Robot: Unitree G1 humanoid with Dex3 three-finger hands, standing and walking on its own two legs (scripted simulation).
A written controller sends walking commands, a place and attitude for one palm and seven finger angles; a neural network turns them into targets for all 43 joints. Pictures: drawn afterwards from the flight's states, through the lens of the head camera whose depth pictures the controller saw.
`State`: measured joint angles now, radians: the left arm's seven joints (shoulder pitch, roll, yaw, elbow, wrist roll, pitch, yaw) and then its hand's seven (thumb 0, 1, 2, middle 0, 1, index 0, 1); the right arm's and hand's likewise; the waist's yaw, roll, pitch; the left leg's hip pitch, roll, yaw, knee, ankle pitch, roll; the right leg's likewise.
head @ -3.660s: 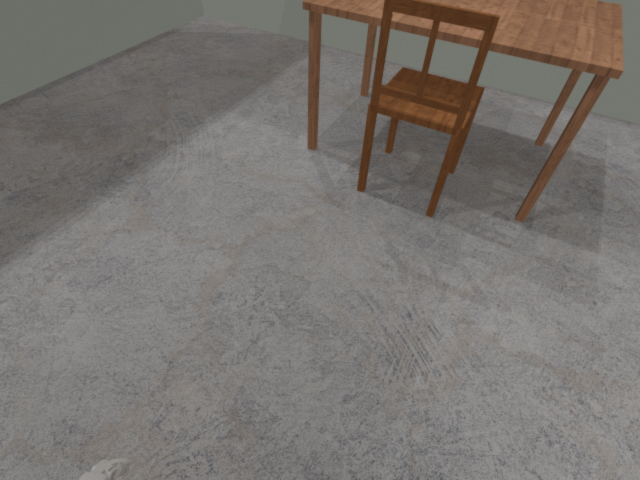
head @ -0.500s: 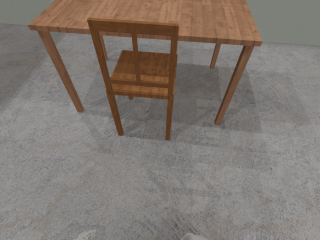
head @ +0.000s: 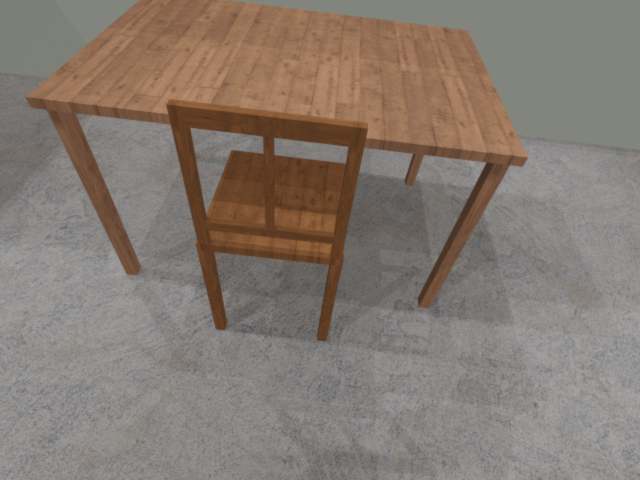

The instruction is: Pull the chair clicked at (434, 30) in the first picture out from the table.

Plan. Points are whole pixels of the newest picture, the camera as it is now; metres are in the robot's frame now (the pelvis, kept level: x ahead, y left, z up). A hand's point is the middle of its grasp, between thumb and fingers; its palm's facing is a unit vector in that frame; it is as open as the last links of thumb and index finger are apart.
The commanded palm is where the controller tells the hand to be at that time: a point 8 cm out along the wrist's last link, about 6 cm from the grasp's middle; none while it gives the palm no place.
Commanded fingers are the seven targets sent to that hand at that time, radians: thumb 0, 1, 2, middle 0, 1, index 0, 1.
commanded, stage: take the last steps up to it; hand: left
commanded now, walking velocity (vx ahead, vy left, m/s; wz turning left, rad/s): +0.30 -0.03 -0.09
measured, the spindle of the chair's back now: (269, 185) +0.70 +0.15 -0.09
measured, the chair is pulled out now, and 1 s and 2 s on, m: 0.00 0.00 0.00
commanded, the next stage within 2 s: come to a stop and stand still in 0.60 s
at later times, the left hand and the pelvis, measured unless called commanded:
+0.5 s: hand (235, 465) +0.17 +0.12 -0.16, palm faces +0.03 -0.98 -0.22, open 7.3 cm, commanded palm none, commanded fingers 0.00 0.90 0.90 -0.20 -0.30 -0.20 -0.30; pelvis +0.14 -0.06 +0.01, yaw -1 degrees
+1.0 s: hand (235, 392) +0.28 +0.14 -0.18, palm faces +0.00 -0.98 -0.20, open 7.4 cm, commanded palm none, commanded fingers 0.00 0.90 0.90 -0.20 -0.30 -0.20 -0.30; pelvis +0.25 -0.04 +0.00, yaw -3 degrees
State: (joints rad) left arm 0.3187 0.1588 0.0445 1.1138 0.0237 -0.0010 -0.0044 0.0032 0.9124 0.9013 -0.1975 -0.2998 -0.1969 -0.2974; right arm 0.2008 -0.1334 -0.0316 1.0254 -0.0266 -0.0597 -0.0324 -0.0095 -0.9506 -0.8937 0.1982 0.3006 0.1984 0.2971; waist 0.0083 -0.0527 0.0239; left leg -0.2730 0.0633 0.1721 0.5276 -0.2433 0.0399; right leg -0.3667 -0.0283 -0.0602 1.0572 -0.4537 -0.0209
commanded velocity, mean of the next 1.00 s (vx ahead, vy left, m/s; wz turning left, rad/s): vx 0.07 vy -0.03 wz -0.02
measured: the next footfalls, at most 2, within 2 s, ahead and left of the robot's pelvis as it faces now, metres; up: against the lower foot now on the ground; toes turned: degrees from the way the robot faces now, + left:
right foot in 0.32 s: +0.16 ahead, -0.16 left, +0.00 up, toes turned -9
left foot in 0.70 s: +0.31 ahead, +0.06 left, +0.00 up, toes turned +6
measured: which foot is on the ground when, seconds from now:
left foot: down 0.00-0.32, up 0.34-0.68, down 0.70-1.00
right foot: up 0.00-0.30, down 0.32-0.72, up 0.74-1.00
